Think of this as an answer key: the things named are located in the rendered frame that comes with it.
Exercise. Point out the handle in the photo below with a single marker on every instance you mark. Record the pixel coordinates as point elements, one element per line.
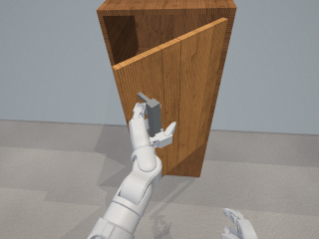
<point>153,113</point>

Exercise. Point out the left robot hand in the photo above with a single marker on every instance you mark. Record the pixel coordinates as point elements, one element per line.
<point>139,126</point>

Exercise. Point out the left robot forearm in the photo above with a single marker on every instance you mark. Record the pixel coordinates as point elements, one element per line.
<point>132,198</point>

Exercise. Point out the cupboard door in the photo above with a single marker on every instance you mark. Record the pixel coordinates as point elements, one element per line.
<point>181,75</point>

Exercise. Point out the right robot hand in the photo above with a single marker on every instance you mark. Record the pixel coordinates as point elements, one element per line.
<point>244,230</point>

